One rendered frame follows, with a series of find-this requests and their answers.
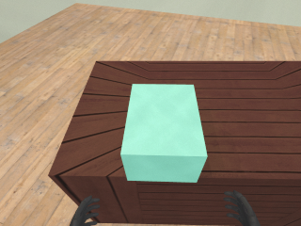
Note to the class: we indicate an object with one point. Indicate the robot right hand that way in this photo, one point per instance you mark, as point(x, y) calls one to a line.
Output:
point(246, 214)

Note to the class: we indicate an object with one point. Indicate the carton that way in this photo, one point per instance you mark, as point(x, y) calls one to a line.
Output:
point(163, 139)

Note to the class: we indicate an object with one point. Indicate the robot left hand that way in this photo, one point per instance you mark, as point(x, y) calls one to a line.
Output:
point(80, 216)

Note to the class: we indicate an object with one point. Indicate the pedestal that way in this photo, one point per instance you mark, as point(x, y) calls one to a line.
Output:
point(250, 115)

